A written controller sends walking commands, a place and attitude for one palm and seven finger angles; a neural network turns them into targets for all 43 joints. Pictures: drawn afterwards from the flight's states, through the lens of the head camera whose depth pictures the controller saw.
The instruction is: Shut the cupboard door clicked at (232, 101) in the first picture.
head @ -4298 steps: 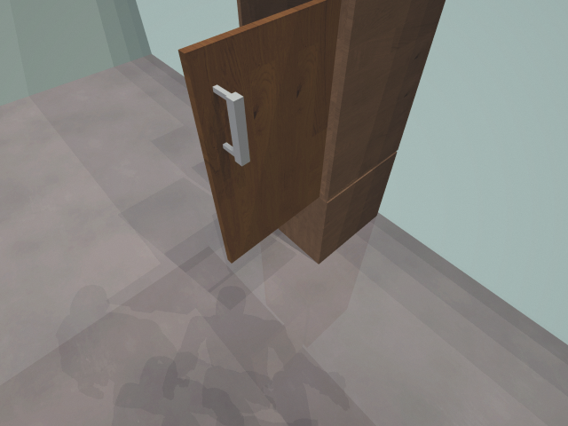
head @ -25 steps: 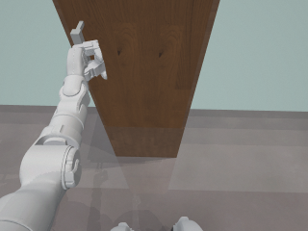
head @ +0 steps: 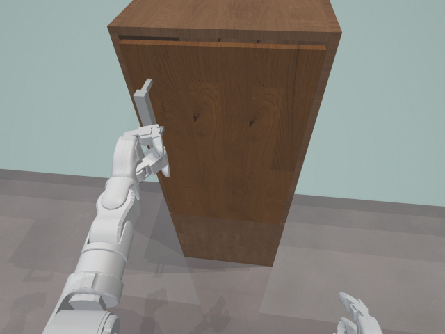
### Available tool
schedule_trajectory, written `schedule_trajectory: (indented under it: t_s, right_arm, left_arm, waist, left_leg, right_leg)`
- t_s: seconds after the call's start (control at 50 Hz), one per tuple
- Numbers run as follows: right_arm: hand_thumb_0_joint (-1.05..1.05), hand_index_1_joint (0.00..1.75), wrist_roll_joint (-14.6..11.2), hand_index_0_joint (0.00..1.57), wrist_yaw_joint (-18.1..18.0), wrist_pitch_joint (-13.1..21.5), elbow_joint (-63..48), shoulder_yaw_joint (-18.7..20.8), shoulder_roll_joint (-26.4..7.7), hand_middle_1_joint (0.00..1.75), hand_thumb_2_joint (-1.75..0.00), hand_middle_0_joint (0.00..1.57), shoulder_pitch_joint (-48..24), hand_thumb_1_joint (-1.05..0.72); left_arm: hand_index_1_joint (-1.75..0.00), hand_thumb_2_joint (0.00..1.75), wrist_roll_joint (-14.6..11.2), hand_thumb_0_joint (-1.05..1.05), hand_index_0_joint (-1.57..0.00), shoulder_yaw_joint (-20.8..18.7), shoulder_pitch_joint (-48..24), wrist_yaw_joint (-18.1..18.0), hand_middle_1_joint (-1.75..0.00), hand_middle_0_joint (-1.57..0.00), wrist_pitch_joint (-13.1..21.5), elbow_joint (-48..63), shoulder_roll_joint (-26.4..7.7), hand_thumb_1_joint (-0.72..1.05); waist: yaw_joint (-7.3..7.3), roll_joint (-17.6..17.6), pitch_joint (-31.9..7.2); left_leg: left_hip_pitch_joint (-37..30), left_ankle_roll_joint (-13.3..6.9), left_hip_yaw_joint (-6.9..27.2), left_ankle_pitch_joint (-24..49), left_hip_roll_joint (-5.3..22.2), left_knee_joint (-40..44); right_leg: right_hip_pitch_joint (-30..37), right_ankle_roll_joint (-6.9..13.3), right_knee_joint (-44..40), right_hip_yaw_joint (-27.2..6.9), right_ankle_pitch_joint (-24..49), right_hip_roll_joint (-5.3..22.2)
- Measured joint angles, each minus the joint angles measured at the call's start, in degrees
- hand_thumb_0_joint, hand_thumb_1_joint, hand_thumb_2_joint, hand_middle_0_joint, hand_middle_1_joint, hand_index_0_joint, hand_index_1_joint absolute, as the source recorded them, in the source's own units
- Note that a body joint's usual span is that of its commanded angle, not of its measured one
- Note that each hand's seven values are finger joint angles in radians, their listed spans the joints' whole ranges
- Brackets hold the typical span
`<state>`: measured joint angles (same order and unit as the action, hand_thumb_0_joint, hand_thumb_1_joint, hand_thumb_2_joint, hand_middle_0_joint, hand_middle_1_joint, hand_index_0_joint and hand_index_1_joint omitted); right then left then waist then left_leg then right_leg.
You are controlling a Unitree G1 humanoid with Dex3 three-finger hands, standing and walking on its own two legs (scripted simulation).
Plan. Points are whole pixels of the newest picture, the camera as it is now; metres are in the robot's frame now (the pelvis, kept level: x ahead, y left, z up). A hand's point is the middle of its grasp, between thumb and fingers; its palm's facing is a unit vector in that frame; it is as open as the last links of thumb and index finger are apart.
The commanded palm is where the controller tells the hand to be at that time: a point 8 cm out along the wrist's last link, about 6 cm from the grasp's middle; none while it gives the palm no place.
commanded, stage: draw the hand back to the body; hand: left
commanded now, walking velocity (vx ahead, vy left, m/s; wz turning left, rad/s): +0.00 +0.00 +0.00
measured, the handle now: (152, 115) +0.51 +0.18 +0.12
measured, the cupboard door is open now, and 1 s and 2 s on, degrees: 0 0 0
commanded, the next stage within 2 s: step back with the hand held close in 1.56 s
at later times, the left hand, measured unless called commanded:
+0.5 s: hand (113, 195) +0.28 +0.18 +0.15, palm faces +0.04 -1.00 -0.03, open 3.1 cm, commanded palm +0.25 +0.23 +0.16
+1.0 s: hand (36, 235) +0.21 +0.25 +0.17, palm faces +0.39 -0.86 -0.34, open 4.7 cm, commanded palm +0.16 +0.29 +0.18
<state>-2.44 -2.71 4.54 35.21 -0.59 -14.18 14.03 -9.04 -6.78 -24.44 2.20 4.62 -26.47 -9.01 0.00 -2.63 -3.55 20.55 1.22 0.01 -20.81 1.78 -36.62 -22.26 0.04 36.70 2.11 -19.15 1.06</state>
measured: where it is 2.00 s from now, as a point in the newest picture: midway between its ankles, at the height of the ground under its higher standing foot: outside the picture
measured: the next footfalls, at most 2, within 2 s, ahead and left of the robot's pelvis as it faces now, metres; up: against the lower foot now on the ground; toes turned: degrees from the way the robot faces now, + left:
none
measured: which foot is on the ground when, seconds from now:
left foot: down 0.00-1.00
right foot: down 0.00-1.00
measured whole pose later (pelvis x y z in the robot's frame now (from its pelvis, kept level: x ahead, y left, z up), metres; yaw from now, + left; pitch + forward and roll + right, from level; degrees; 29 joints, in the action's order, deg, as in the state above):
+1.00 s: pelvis -0.01 +0.01 +0.02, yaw -1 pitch -5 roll +0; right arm -0.3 -4.9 4.7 37.2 -1.8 -12.9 11.8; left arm -2.9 -14.5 17.6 -5.5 4.9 13.7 -17.0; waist -2.7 -4.3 1.0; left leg 4.3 0.2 -1.0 -14.2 0.7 -23.2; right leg -6.1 -1.0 23.2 1.3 -12.3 1.8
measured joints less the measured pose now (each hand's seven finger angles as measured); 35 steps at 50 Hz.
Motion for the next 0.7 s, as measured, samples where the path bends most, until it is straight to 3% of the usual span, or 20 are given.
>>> schedule_trajectory:
  t_s: [0.1,0.3,0.5,0.6,0.7]
  right_arm:
    - [0.01,0.30,0.2,0.20,-0.4,-0.6,-0.8,-0.5,0.1,0.30,-0.90,0.21,-2.3,-0.90]
    - [0.01,0.30,-0.4,0.20,-0.6,-1.9,-2.5,-1.7,0.8,0.30,-0.90,0.21,-2.1,-0.90]
    - [0.01,0.30,-0.7,0.20,-2.2,0.0,-1.2,-2.5,0.3,0.30,-0.90,0.21,-1.6,-0.90]
    - [0.01,0.30,0.9,0.20,-2.7,0.5,-0.6,-2.6,0.9,0.30,-0.90,0.21,-2.7,-0.90]
    - [0.01,0.30,1.6,0.20,-2.7,0.0,0.2,-2.6,1.5,0.30,-0.90,0.21,-2.7,-0.90]
  left_arm:
    - [-1.50,0.90,0.1,0.01,-1.30,0.7,1.7,0.8,-1.50,-1.30,-2.6,3.1,0.5,0.90]
    - [-1.50,0.90,-1.7,0.01,-1.30,-1.8,13.2,3.8,-1.50,-1.30,-6.8,15.5,-1.5,0.90]
    - [-1.47,0.90,-4.1,0.01,-1.27,-3.2,21.1,7.0,-1.47,-1.28,-10.4,25.7,-3.7,0.90]
    - [-1.39,0.90,2.3,0.01,-1.20,-1.3,26.0,-1.1,-1.39,-1.20,-6.4,30.0,-5.4,0.90]
    - [-1.26,0.90,4.9,0.01,-1.08,-1.4,30.7,-5.4,-1.26,-1.09,-3.2,32.8,-5.9,0.90]
  waist:
    - [-0.49,0.2,-0.2]
    - [-1.11,-0.2,-0.2]
    - [-2.00,-0.7,0.8]
    - [-1.57,-0.9,2.8]
    - [-1.86,-0.8,4.2]
  left_leg:
    - [-1.4,0.0,0.2,0.1,-0.3,0.7]
    - [-6.3,0.0,-0.4,0.8,-0.2,3.3]
    - [-8.4,-0.4,0.2,1.9,-0.6,3.9]
    - [-10.9,-0.5,-0.1,3.9,-0.9,7.1]
    - [-13.0,-0.8,-0.6,5.9,-1.0,10.4]
  right_leg:
    - [1.2,0.1,-0.2,0.2,-0.2,0.3]
    - [5.7,0.0,-2.4,-0.3,0.4,0.1]
    - [8.7,-0.3,-4.0,0.3,1.8,0.5]
    - [10.9,-0.6,-6.8,0.0,3.7,0.8]
    - [12.8,-0.7,-10.1,-0.4,5.7,0.7]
